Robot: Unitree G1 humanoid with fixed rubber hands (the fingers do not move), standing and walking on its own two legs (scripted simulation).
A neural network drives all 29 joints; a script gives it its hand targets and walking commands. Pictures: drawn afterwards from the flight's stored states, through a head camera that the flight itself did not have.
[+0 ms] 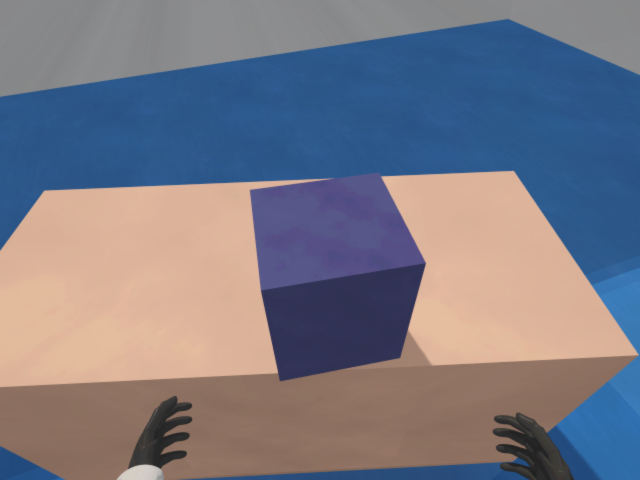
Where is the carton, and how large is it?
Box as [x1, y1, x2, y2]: [250, 173, 425, 380]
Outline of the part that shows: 379,173 250,190 260,287 280,380 397,358 400,356 425,262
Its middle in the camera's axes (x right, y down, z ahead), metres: +0.02 +0.06 +0.63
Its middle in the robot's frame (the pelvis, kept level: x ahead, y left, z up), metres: +0.43 +0.02 -0.02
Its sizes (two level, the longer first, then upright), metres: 0.210 0.200 0.250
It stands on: a pedestal, 0.64 m high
